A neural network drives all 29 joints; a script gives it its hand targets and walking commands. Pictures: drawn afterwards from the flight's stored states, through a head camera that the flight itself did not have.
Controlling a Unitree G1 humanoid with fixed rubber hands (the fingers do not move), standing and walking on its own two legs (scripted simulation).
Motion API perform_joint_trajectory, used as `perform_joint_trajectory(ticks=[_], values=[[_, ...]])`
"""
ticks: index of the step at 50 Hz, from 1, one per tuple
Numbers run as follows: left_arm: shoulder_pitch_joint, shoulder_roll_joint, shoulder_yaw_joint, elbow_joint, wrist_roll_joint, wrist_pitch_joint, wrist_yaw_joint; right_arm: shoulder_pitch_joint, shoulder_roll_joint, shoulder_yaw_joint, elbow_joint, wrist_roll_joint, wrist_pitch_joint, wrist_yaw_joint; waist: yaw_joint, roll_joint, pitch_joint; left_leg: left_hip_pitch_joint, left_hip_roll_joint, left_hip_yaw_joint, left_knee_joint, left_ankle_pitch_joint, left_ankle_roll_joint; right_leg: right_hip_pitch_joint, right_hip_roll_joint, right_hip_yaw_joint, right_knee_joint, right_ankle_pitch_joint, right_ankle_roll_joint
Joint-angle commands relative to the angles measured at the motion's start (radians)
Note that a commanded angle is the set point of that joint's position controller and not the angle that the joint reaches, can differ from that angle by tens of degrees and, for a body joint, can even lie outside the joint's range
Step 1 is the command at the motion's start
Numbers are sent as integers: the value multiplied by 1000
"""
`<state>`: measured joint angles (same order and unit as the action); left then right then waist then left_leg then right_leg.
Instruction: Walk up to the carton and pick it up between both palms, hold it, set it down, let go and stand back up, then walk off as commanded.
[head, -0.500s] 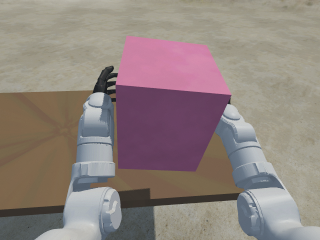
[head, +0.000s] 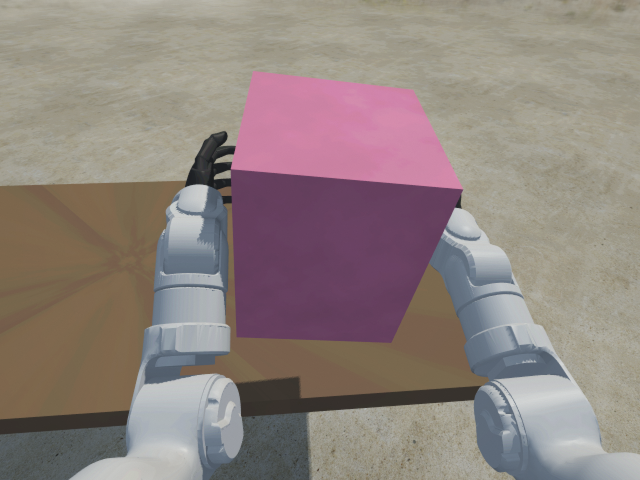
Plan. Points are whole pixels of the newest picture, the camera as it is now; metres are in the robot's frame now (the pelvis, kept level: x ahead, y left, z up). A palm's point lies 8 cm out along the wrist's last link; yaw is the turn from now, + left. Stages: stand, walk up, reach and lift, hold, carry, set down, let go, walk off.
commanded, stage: hold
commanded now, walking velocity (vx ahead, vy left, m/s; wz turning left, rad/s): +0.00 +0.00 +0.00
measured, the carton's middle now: (325, 213) +0.37 +0.01 +0.19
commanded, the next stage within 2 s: none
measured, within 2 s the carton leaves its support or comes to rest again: neither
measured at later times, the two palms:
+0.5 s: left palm (203, 194) +0.36 +0.16 +0.22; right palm (442, 213) +0.36 -0.13 +0.19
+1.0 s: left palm (203, 194) +0.36 +0.16 +0.22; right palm (441, 212) +0.36 -0.13 +0.19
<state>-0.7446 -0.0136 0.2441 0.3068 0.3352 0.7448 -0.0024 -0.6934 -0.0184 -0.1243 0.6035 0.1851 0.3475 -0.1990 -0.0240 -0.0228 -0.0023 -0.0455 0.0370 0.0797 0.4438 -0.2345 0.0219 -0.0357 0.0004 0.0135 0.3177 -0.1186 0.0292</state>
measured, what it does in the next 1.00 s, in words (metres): stands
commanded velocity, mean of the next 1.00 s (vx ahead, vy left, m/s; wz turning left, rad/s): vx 0.00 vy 0.00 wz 0.00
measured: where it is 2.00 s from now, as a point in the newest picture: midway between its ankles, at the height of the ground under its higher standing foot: outside the picture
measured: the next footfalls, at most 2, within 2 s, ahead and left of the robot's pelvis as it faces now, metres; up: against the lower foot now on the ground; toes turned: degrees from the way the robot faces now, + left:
none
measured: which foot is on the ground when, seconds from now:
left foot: down 0.00-1.00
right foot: down 0.00-1.00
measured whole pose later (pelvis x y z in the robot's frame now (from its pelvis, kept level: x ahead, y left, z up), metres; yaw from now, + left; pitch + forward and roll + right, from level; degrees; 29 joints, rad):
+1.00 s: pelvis +0.00 +0.00 +0.00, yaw +0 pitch -9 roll -2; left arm -0.74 -0.01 0.24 0.30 0.34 0.75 0.00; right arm -0.69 -0.02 -0.12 0.60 0.19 0.35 -0.20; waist -0.02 -0.02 0.00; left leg -0.05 0.04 0.08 0.44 -0.23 0.02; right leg -0.03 0.00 0.01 0.32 -0.12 0.03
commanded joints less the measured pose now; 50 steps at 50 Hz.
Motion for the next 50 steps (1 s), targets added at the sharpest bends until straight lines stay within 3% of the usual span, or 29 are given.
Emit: perform_joint_trajectory(ticks=[1,2,4,8,10,11,12,13,15,17,18,20,22,24,25,28,29,30,31,33,34,35,37,38,41,42,43,48,50], values=[[-544,-622,-347,-55,-121,-30,-150,-1008,535,408,-432,85,-63,108,-65,16,-255,31,-68,-68,-137,274,-21,184,77,-70,-77,92,-27],[-567,-618,-326,-49,-122,-37,-152,-1032,549,406,-433,75,-66,107,-63,-13,-245,10,-72,-63,-149,232,-15,192,75,-68,-85,72,-26],[-545,-633,-343,-66,-118,-35,-150,-1001,549,404,-431,78,-65,108,-64,14,-248,19,-62,-72,-149,268,-19,201,76,-66,-74,90,-28],[-543,-609,-317,-43,-112,-35,-153,-1005,548,405,-411,74,-65,110,-58,-2,-249,23,-63,-61,-152,237,-12,190,79,-68,-76,80,-27],[-526,-633,-348,-75,-115,-30,-157,-999,536,397,-443,69,-73,106,-81,20,-259,16,-62,-70,-134,282,-28,216,77,-69,-67,122,-30],[-535,-623,-333,-58,-117,-32,-157,-1014,548,397,-442,75,-68,105,-71,3,-250,29,-67,-63,-146,246,-21,202,77,-68,-77,88,-29],[-560,-619,-326,-63,-109,-35,-157,-972,551,409,-379,70,-59,108,-67,-2,-223,9,-63,-63,-156,233,-18,198,78,-70,-69,78,-28],[-580,-642,-367,-104,-133,-46,-151,-999,557,413,-446,76,-69,106,-72,10,-315,47,-61,-63,-135,290,-29,207,81,-73,-63,118,-27],[-535,-619,-336,-95,-121,-32,-156,-1015,548,424,-480,86,-75,104,-61,-1,-301,40,-71,-61,-127,324,-21,214,80,-72,-68,150,-22],[-556,-623,-330,-39,-118,-32,-157,-1019,536,412,-423,79,-65,105,-66,-4,-254,33,-63,-73,-149,252,-14,176,77,-73,-77,68,-23],[-574,-622,-351,-89,-130,-39,-156,-1003,550,417,-439,83,-69,103,-69,14,-289,38,-71,-62,-139,268,-19,192,77,-70,-76,98,-24],[-564,-631,-345,-67,-134,-37,-157,-995,557,406,-420,73,-63,105,-80,-8,-258,18,-66,-66,-149,237,-12,201,72,-63,-74,102,-26],[-573,-599,-294,-34,-95,-35,-161,-1005,547,401,-384,71,-60,109,-48,-10,-232,7,-68,-52,-167,191,-3,189,73,-67,-80,49,-24],[-532,-617,-319,-66,-112,-33,-158,-1007,559,421,-458,80,-69,109,-48,-15,-270,22,-69,-60,-149,259,-12,203,79,-73,-68,102,-21],[-576,-602,-330,-72,-121,-38,-156,-1008,542,407,-416,76,-67,109,-66,13,-267,20,-69,-58,-150,236,-19,196,76,-78,-71,82,-23],[-586,-619,-354,-70,-140,-43,-147,-1003,539,393,-427,71,-72,111,-66,29,-287,14,-62,-62,-145,252,-27,185,77,-68,-70,75,-32],[-585,-633,-364,-112,-142,-45,-146,-1007,572,423,-449,89,-77,112,-61,26,-329,39,-67,-66,-135,312,-28,193,80,-73,-63,121,-28],[-546,-637,-347,-66,-132,-38,-145,-1024,549,418,-465,95,-70,108,-59,1,-288,37,-62,-71,-135,300,-23,199,83,-63,-66,131,-30],[-536,-636,-349,-81,-127,-33,-153,-976,548,407,-410,77,-66,102,-77,13,-274,43,-67,-67,-131,312,-26,201,75,-66,-70,138,-29],[-513,-612,-313,-44,-107,-26,-156,-1002,534,420,-421,76,-63,107,-48,-12,-234,8,-64,-63,-157,240,-9,207,79,-67,-79,93,-29],[-580,-623,-321,-46,-103,-35,-157,-1008,555,400,-403,67,-63,109,-67,-2,-235,7,-67,-64,-165,185,-10,192,70,-70,-81,40,-25],[-526,-629,-312,-66,-100,-30,-156,-998,560,408,-429,79,-71,111,-58,-4,-255,18,-62,-63,-146,272,-11,207,78,-69,-66,114,-25],[-577,-624,-355,-100,-140,-40,-155,-999,546,413,-440,86,-66,104,-76,15,-301,53,-63,-70,-131,311,-26,200,77,-66,-65,135,-22],[-533,-611,-335,-69,-123,-30,-154,-1019,535,422,-463,89,-65,103,-58,-1,-277,36,-67,-67,-134,300,-18,209,80,-67,-68,135,-23],[-550,-614,-334,-81,-116,-35,-155,-971,552,421,-398,80,-58,100,-67,6,-266,46,-73,-62,-137,285,-19,199,75,-68,-73,131,-25],[-543,-615,-316,-44,-110,-32,-157,-1012,551,413,-433,81,-61,102,-57,-15,-252,30,-73,-63,-151,237,-7,207,71,-65,-82,96,-21],[-560,-598,-320,-70,-109,-37,-157,-974,556,409,-395,74,-56,103,-61,-1,-247,25,-70,-62,-150,246,-10,208,73,-65,-75,115,-25],[-579,-641,-376,-119,-152,-47,-149,-1011,556,431,-476,89,-71,100,-73,14,-321,49,-70,-66,-126,322,-30,211,80,-70,-59,154,-22],[-552,-616,-334,-74,-114,-37,-150,-991,546,406,-414,82,-59,101,-69,21,-263,43,-68,-68,-135,290,-26,182,73,-71,-74,114,-21]])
